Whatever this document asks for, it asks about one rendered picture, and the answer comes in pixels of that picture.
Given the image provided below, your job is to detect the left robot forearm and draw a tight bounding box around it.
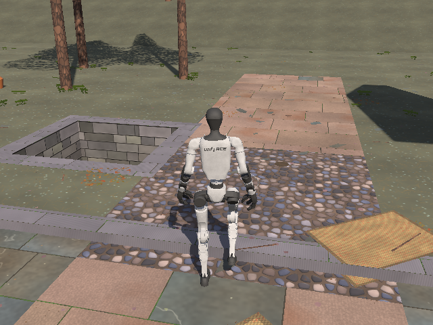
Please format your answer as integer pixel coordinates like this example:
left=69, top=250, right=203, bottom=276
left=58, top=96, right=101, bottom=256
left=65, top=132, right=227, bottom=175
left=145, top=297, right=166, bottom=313
left=178, top=165, right=191, bottom=192

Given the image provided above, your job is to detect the right robot upper arm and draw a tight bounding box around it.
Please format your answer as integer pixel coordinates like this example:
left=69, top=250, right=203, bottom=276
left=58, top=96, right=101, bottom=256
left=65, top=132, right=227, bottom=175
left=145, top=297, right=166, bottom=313
left=229, top=136, right=248, bottom=175

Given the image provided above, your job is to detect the robot right shin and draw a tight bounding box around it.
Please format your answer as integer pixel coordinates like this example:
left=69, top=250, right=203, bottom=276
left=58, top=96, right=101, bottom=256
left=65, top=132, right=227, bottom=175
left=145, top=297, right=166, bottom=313
left=228, top=211, right=238, bottom=257

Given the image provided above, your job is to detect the left robot upper arm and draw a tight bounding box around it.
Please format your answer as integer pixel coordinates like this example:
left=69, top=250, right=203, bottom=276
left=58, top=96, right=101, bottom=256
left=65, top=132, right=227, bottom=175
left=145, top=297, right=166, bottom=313
left=184, top=137, right=201, bottom=175

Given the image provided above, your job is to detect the robot left thigh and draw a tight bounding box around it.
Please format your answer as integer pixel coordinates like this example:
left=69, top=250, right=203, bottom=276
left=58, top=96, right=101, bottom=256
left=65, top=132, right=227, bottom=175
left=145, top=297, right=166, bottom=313
left=193, top=190, right=210, bottom=243

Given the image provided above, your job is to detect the right robot forearm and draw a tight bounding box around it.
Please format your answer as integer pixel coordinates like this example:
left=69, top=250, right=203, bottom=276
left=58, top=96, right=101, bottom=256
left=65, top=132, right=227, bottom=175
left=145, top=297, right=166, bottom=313
left=241, top=164, right=256, bottom=195

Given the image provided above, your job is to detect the right robot hand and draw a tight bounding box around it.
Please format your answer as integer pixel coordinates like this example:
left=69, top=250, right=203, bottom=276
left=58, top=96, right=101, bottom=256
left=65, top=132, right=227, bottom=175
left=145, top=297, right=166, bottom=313
left=242, top=193, right=258, bottom=211

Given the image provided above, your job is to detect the left robot hand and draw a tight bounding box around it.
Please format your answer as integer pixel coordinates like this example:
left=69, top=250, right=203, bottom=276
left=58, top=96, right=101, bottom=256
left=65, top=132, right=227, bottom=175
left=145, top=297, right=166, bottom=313
left=177, top=190, right=193, bottom=205

